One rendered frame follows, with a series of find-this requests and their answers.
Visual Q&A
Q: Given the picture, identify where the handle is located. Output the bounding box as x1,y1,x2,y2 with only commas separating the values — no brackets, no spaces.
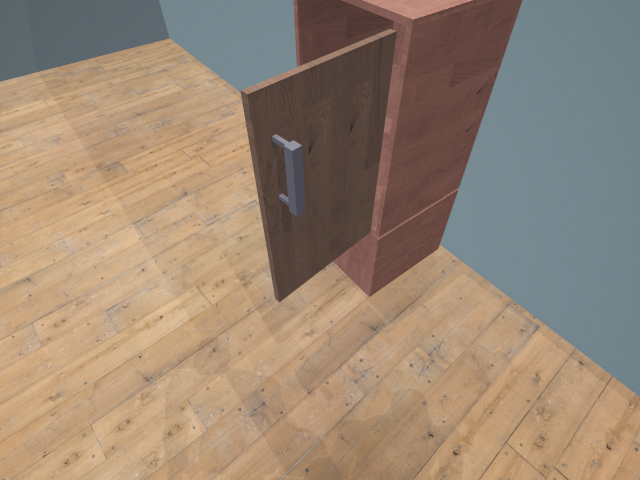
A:
272,134,305,217

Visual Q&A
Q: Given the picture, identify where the cupboard door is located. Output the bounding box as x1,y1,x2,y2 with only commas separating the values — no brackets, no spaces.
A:
241,29,397,303

